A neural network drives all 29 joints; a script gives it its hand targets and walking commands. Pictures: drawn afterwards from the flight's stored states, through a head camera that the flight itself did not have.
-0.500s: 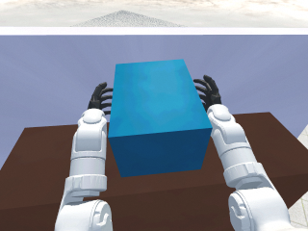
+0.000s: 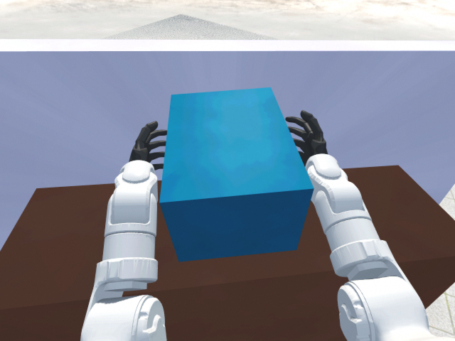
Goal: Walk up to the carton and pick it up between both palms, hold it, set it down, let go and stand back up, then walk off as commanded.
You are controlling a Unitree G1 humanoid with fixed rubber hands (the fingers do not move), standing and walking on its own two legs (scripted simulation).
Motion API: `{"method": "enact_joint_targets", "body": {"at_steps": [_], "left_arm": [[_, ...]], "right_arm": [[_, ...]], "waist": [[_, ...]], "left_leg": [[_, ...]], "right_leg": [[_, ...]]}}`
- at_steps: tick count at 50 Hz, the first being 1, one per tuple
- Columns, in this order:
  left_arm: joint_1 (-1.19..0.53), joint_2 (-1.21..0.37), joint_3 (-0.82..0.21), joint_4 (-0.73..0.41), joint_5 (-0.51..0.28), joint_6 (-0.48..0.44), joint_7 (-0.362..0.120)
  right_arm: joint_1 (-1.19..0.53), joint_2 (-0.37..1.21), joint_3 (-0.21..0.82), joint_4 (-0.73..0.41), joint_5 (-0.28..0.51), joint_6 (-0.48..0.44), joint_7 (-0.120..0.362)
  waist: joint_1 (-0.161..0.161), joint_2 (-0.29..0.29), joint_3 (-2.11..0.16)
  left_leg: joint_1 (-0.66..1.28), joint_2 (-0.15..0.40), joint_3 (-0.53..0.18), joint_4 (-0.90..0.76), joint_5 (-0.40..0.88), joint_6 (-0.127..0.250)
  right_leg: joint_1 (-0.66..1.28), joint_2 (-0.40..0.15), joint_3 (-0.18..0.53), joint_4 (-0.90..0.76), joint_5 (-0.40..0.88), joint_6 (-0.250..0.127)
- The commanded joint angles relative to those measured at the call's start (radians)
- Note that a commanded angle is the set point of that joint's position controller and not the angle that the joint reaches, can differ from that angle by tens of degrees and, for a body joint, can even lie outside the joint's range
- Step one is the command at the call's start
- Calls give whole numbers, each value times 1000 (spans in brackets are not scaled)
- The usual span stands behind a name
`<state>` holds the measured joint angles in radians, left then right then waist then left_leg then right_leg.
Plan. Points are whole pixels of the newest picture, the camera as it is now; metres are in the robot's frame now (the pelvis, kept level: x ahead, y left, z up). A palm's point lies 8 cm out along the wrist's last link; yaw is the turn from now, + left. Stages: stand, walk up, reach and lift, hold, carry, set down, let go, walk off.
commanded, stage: hold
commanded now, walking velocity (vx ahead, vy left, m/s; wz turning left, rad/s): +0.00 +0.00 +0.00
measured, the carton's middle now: (229, 166) +0.40 -0.01 +0.16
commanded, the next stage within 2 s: none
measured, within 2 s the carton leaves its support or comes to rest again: neither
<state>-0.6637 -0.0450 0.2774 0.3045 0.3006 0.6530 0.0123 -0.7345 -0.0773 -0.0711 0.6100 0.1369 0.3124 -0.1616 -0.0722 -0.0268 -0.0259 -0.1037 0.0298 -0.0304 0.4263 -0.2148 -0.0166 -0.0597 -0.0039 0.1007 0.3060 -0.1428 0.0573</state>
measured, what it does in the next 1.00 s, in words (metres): stands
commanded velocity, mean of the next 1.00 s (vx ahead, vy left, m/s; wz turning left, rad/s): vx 0.00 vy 0.00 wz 0.00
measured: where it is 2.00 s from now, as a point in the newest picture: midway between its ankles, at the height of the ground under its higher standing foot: outside the picture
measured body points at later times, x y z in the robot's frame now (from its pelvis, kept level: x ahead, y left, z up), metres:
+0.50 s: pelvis +0.00 +0.00 +0.00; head -0.05 +0.02 +0.45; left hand +0.39 +0.14 +0.19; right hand +0.39 -0.16 +0.20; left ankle +0.02 +0.13 -0.74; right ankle +0.03 -0.16 -0.74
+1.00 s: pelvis +0.00 +0.00 +0.00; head -0.05 +0.02 +0.45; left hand +0.39 +0.14 +0.19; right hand +0.39 -0.16 +0.20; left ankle +0.02 +0.13 -0.74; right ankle +0.03 -0.16 -0.74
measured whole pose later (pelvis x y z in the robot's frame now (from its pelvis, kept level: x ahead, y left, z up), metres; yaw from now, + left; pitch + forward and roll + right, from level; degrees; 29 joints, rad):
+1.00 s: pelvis +0.00 +0.00 +0.00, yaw +0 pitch -6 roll -1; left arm -0.66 -0.04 0.28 0.30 0.30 0.65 0.01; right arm -0.73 -0.08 -0.07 0.61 0.14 0.31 -0.16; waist -0.07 -0.03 -0.02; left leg -0.10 0.03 -0.03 0.43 -0.21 -0.02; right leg -0.06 0.00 0.10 0.31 -0.14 0.06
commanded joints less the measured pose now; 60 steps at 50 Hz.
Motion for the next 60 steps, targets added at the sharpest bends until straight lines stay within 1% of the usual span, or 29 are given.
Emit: {"method": "enact_joint_targets", "body": {"at_steps": [1,4,7,9,11,13,14,20,24,27,32,34,36,38,42,44,45,46,48,49,50,51,53,54,55,56,58,59,60], "left_arm": [[-593,-645,-468,-118,-153,-69,-156],[-594,-646,-456,-150,-142,-71,-146],[-605,-623,-434,-143,-127,-67,-158],[-591,-649,-436,-132,-131,-67,-153],[-581,-643,-441,-108,-129,-65,-151],[-627,-632,-445,-158,-118,-69,-157],[-596,-618,-429,-137,-120,-61,-161],[-641,-638,-448,-113,-130,-72,-153],[-592,-657,-473,-145,-141,-64,-151],[-595,-614,-422,-143,-131,-68,-152],[-632,-640,-445,-158,-127,-66,-150],[-608,-628,-455,-187,-141,-80,-150],[-604,-638,-482,-174,-159,-77,-149],[-653,-614,-423,-119,-117,-67,-154],[-585,-627,-440,-121,-125,-66,-156],[-641,-639,-457,-122,-139,-73,-156],[-658,-639,-457,-181,-144,-87,-150],[-612,-632,-424,-121,-114,-70,-153],[-615,-656,-474,-149,-147,-73,-141],[-591,-644,-444,-133,-116,-72,-144],[-649,-652,-487,-197,-159,-82,-145],[-587,-634,-448,-178,-127,-71,-145],[-547,-630,-443,-102,-125,-57,-156],[-573,-624,-419,-135,-122,-59,-157],[-661,-640,-464,-229,-141,-79,-150],[-649,-627,-457,-216,-139,-75,-146],[-583,-639,-463,-142,-143,-64,-156],[-596,-634,-458,-176,-131,-62,-155],[-630,-635,-469,-196,-136,-69,-155]], "right_arm": [[-769,664,418,-375,164,-59,81],[-726,678,420,-345,167,-50,73],[-661,670,397,-278,154,-40,70],[-727,670,415,-320,171,-50,77],[-732,662,403,-316,136,-49,77],[-706,673,406,-307,149,-50,77],[-690,681,414,-305,148,-42,74],[-725,656,387,-290,134,-51,85],[-726,656,409,-328,155,-63,84],[-655,676,408,-281,147,-40,81],[-689,651,393,-276,148,-53,90],[-648,677,411,-307,155,-48,83],[-709,679,426,-359,152,-57,77],[-697,669,377,-246,140,-39,84],[-684,659,404,-289,150,-48,79],[-692,651,381,-273,130,-50,84],[-670,691,409,-269,149,-49,87],[-690,656,393,-253,147,-44,89],[-718,662,398,-330,152,-64,91],[-683,657,394,-261,150,-52,87],[-676,670,398,-286,159,-55,86],[-665,668,432,-320,162,-55,82],[-681,639,404,-301,155,-45,81],[-680,653,409,-304,161,-44,84],[-671,679,408,-281,159,-48,86],[-668,671,420,-286,166,-45,85],[-662,647,382,-282,147,-42,77],[-670,654,415,-302,168,-41,80],[-659,661,405,-299,160,-47,78]], "waist": [[13,49,-354],[12,51,-341],[-2,57,-309],[29,56,-307],[7,42,-311],[12,66,-308],[20,30,-291],[1,67,-292],[-9,78,-351],[21,24,-286],[3,79,-316],[0,49,-331],[-3,37,-360],[9,76,-248],[10,52,-305],[-12,62,-305],[3,55,-324],[21,62,-291],[-4,71,-352],[7,87,-274],[-14,77,-347],[24,52,-362],[12,61,-282],[22,34,-299],[-6,75,-365],[9,66,-349],[-22,86,-303],[1,79,-312],[-11,68,-324]], "left_leg": [[148,-69,41,-111,279,-24],[169,-65,37,-104,340,-35],[154,-72,53,-112,281,-24],[149,-61,47,-120,279,-29],[136,-63,50,-128,229,-22],[135,-70,54,-125,247,-27],[148,-64,50,-120,257,-18],[110,-54,38,-149,180,-30],[148,-59,40,-116,281,-37],[147,-59,40,-128,254,-14],[160,-53,44,-128,273,-42],[159,-75,51,-110,314,-34],[159,-70,44,-103,301,-23],[91,-73,53,-152,158,-19],[141,-65,45,-127,265,-25],[126,-59,41,-145,202,-37],[155,-63,41,-121,269,-32],[120,-54,51,-138,225,-30],[140,-59,43,-131,236,-36],[139,-56,43,-130,265,-44],[168,-53,38,-118,284,-46],[179,-62,46,-110,317,-27],[140,-60,40,-121,282,-32],[139,-57,44,-127,269,-21],[187,-58,42,-115,309,-42],[164,-61,44,-109,287,-36],[159,-61,42,-114,306,-45],[170,-63,44,-109,314,-42],[168,-64,45,-112,284,-39]], "right_leg": [[103,94,-143,-75,79,-40],[103,94,-141,-64,126,-38],[118,85,-135,-78,95,-36],[97,93,-138,-72,76,-45],[108,87,-140,-78,60,-42],[109,85,-141,-75,71,-37],[118,83,-133,-78,89,-34],[85,89,-147,-71,11,-42],[114,92,-150,-63,84,-41],[101,82,-129,-81,80,-42],[95,91,-147,-70,59,-44],[120,88,-143,-69,112,-41],[124,90,-140,-73,121,-42],[85,80,-140,-86,-3,-41],[113,91,-140,-77,77,-42],[97,90,-150,-76,20,-46],[107,91,-145,-73,67,-41],[97,90,-140,-77,36,-47],[112,88,-147,-68,75,-46],[86,90,-148,-68,59,-49],[93,90,-144,-71,74,-50],[129,90,-145,-70,125,-43],[113,88,-133,-83,84,-49],[118,91,-140,-73,72,-44],[113,91,-149,-67,96,-43],[110,93,-148,-64,85,-39],[106,85,-139,-80,92,-48],[111,87,-140,-70,98,-38],[115,86,-140,-78,89,-37]]}}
